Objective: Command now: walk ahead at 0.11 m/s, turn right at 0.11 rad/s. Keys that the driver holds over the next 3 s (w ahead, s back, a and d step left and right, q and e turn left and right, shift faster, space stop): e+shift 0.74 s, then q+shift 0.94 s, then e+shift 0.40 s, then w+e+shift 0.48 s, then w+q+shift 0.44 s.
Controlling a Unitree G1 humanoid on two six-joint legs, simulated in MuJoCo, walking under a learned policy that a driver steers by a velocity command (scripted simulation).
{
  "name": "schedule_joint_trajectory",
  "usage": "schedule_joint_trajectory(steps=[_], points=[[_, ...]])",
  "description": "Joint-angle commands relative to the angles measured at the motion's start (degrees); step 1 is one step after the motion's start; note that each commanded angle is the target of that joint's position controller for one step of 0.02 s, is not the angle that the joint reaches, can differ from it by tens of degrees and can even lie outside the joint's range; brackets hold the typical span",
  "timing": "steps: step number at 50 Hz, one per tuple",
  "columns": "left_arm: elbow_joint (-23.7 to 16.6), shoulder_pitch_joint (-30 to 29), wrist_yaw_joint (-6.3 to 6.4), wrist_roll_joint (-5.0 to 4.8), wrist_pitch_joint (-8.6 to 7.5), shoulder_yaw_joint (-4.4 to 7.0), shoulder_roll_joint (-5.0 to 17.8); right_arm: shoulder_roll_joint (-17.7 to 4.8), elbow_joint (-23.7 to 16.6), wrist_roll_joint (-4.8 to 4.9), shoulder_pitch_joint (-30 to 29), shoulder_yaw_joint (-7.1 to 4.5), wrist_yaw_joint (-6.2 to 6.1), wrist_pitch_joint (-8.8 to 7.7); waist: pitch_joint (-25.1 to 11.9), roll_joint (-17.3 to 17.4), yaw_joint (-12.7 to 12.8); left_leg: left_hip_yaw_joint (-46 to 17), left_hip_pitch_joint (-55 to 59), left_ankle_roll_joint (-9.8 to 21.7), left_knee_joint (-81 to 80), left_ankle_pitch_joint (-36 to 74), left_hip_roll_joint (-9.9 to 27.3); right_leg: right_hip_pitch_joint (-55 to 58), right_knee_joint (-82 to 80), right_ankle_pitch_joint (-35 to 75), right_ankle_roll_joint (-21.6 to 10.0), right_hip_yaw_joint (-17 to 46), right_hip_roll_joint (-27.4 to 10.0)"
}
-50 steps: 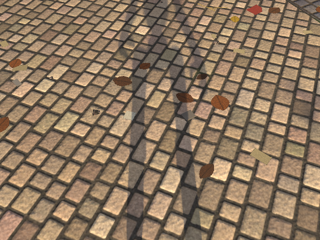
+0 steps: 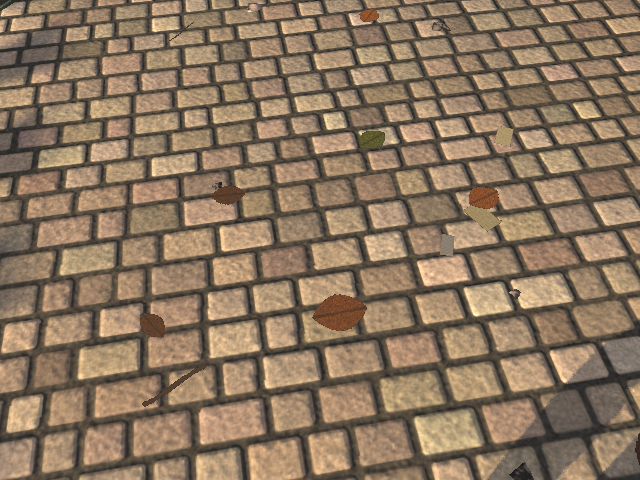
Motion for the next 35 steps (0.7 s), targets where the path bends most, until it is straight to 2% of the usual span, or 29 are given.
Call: schedule_joint_trajectory(steps=[1,3,4,5,6,7,8,9,10,11,12,14,17,20,22,23,24,25,26,27,28,29,30,31,33,35], points=[[-3.0,-3.5,-1.33,-0.35,0.13,1.74,7.3,0.2,0.2,0.21,10.7,1.32,-0.40,0.37,-12.2,-11.8,-5.6,4.2,14.4,0.0,-12.3,3.7,0.0,2.2,-6.4,26.4,-9.3,11.7,-8.5],[-3.1,-2.8,-1.86,-0.85,2.06,3.24,10.3,-1.1,-0.3,0.35,9.4,1.33,-0.96,0.23,-10.8,-10.2,-5.6,5.2,17.5,0.5,-19.6,5.3,-0.7,-0.3,-4.9,12.7,-8.4,14.8,-7.9],[-3.4,-2.5,-1.89,-1.22,3.05,3.67,10.6,-1.3,-0.4,0.24,9.9,1.37,-1.27,-0.15,-9.2,-9.2,-6.1,5.2,20.9,1.3,-25.2,6.8,-0.6,-3.9,-4.0,4.6,-6.9,16.4,-7.2],[-3.8,-1.3,-1.83,-1.45,3.64,3.65,9.2,-3.1,-0.9,-0.25,10.3,1.03,-1.73,-0.64,-8.1,-6.2,-6.2,1.1,24.1,2.8,-30.6,5.4,3.3,-8.2,-2.2,-4.7,-4.2,17.6,-5.6],[-5.5,-0.6,-2.00,-1.69,3.67,2.68,4.1,-7.0,-1.8,-1.39,11.8,0.42,-2.41,-0.96,-9.2,5.1,-6.0,-12.7,27.7,5.8,-38.6,0.9,18.1,-13.1,8.0,-19.6,-0.7,13.7,-0.9],[-6.7,-0.2,-1.06,-1.59,4.20,2.62,3.3,-12.3,-2.5,-0.51,7.7,-1.47,-3.06,-0.57,-6.2,16.8,-5.4,-21.5,17.6,11.8,-45.4,1.4,28.3,-16.3,21.7,-27.8,0.7,3.0,7.2],[-6.0,-0.6,-0.78,-0.20,4.94,4.18,7.8,-8.2,-2.7,-0.41,7.2,-0.52,-3.60,-0.81,-4.3,10.2,-5.2,-17.6,13.3,14.1,-44.2,9.2,26.5,-12.9,31.7,-27.0,1.0,7.0,3.4],[-4.8,1.8,-0.89,-0.61,5.47,4.96,7.9,-4.0,-2.9,-0.16,3.2,0.78,-3.92,-1.25,-3.5,7.9,-1.7,-12.1,12.4,13.4,-42.9,15.7,23.3,-11.9,35.9,-24.3,1.1,6.7,3.2],[-3.3,4.4,-0.83,-0.59,6.05,5.27,7.7,-2.0,-3.5,0.19,0.1,1.23,-3.99,-1.55,-3.3,6.4,0.3,-6.5,12.6,12.2,-42.0,22.1,20.4,-10.9,39.4,-21.6,2.1,5.7,2.6],[-2.9,5.3,-0.92,-0.43,6.49,5.56,7.5,-1.3,-4.0,0.29,-1.5,1.30,-4.28,-1.97,-4.5,7.3,1.0,-2.7,14.9,11.8,-40.9,27.3,18.9,-11.4,41.9,-19.5,2.9,4.7,2.1],[-2.8,5.5,-1.18,-0.47,6.77,5.57,7.1,-0.8,-4.2,0.30,-1.3,1.31,-4.35,-2.21,-5.6,6.7,0.7,0.0,17.4,11.9,-39.4,33.2,18.3,-11.8,42.8,-18.7,3.8,3.9,1.8],[-4.6,2.2,-1.98,-1.10,7.15,5.22,5.5,-0.8,-3.7,0.16,1.1,0.91,-4.36,-2.31,-6.9,5.8,-1.0,2.7,22.0,11.8,-37.8,35.4,18.8,-12.7,38.8,-17.5,4.7,3.3,0.8],[-7.5,-2.5,-3.28,-1.43,7.66,4.32,3.4,-2.5,-2.7,-0.14,4.0,-0.26,-3.99,-2.45,-7.5,7.9,-3.5,5.7,23.9,10.7,-35.7,32.5,19.9,-8.3,26.7,-18.1,4.3,2.2,-0.4],[-9.7,-4.4,-3.66,-1.74,7.77,4.51,4.4,-5.2,-1.8,-0.27,6.1,-1.68,-2.88,-2.51,-8.7,10.0,-4.9,7.4,23.8,9.5,-32.7,32.9,21.9,-2.0,17.7,-20.2,2.5,-1.2,1.1],[-10.3,-4.0,-3.65,-1.74,7.54,4.76,4.7,-6.3,-1.5,0.46,6.3,-2.41,-2.23,-2.45,-8.8,9.1,-3.8,9.4,22.7,7.4,-28.2,31.5,22.3,2.2,9.8,-17.2,1.3,-2.5,2.0],[-9.7,-1.9,-3.26,-1.34,7.08,4.91,4.9,-6.4,-1.1,0.97,6.7,-2.72,-1.96,-2.33,-9.2,6.3,-2.1,12.1,19.6,4.4,-23.1,27.4,21.3,7.4,2.6,-11.0,0.5,-2.0,2.9],[-8.6,1.4,-2.48,-0.46,6.26,5.88,8.3,-5.6,-0.7,0.91,9.0,-2.77,-1.59,-2.20,-9.3,-2.5,-0.7,15.5,11.4,0.4,-12.2,15.5,18.1,14.9,-4.7,-4.1,-1.1,7.5,-1.1],[-10.1,2.5,-1.79,-0.71,5.55,8.25,19.6,-0.2,-5.3,0.56,8.3,-1.22,-1.22,-1.69,-7.4,-21.2,-2.2,17.2,-8.7,-5.3,1.8,-15.3,7.5,21.0,-5.1,23.5,-8.9,35.2,-19.5],[-9.5,8.4,-1.56,-1.29,5.66,9.19,19.3,-2.2,-6.9,-0.57,0.3,-1.02,-2.04,-0.76,-10.4,-13.2,4.5,5.3,-11.7,-4.7,9.3,-17.2,5.6,21.3,-4.2,30.1,-16.1,36.1,-20.6],[-8.8,6.6,-1.13,-1.24,5.94,8.26,16.7,-2.2,-6.6,0.17,0.3,-1.01,-2.12,-0.55,-8.6,-9.9,2.2,2.6,-12.6,-4.1,11.4,-12.2,6.5,20.3,-3.9,24.7,-16.0,31.4,-17.6],[-9.6,1.3,-0.60,-1.28,6.49,7.48,14.3,-2.8,-5.4,0.78,1.4,-1.14,-2.07,-0.96,-5.4,-7.7,-0.3,1.8,-11.9,-3.5,9.6,-5.3,7.5,16.8,-4.8,17.6,-13.6,26.8,-13.5],[-10.6,-3.3,-0.22,-1.66,6.82,6.92,12.7,-3.7,-4.9,0.42,1.8,-1.44,-2.11,-1.38,-5.0,-7.9,-2.0,1.7,-10.7,-3.2,7.6,-1.0,7.5,15.2,-5.2,14.5,-11.3,24.6,-10.0],[-11.4,-5.6,-0.03,-1.95,6.92,6.47,11.3,-4.6,-3.8,-0.34,3.5,-1.69,-2.06,-1.37,-5.9,-8.3,-2.8,2.3,-8.5,-3.4,7.9,1.6,6.7,13.9,-4.9,16.8,-10.7,22.9,-8.0],[-11.3,-5.5,-0.23,-1.99,6.88,6.26,11.1,-4.7,-3.0,-0.58,4.5,-1.70,-1.91,-1.15,-7.3,-7.2,-3.1,2.4,-6.9,-3.5,7.9,2.6,5.9,13.5,-4.4,18.3,-10.4,22.6,-7.3],[-10.6,-3.8,-0.51,-1.89,6.58,6.67,12.2,-3.8,-2.8,-0.20,4.8,-1.29,-1.71,-0.82,-8.4,-5.2,-2.7,2.0,-6.2,-3.7,4.8,3.2,4.9,13.8,-3.9,16.9,-10.3,23.9,-6.5],[-10.2,-2.5,-0.48,-1.61,6.55,7.05,13.0,-3.3,-3.2,0.09,3.5,-0.90,-1.83,-0.63,-7.9,-5.8,-1.7,1.4,-6.7,-3.7,0.5,3.5,4.0,14.2,-3.9,12.2,-10.6,26.8,-6.0]])
Next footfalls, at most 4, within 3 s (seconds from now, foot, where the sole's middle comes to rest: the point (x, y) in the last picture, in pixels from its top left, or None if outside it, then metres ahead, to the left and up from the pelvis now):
0.10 left None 0.10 0.10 -0.77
0.48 right None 0.01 -0.11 -0.77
0.94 left None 0.15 0.01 -0.77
1.30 right None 0.02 -0.14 -0.77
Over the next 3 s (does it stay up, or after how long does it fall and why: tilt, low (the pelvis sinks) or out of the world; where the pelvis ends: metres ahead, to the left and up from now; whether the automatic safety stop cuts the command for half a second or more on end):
stays up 0.48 -0.30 0.01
